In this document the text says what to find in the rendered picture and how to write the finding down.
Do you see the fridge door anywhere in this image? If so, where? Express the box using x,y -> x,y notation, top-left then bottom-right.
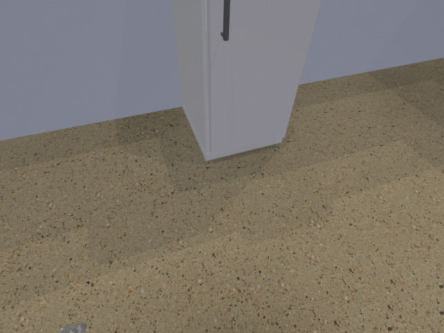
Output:
207,0 -> 321,155

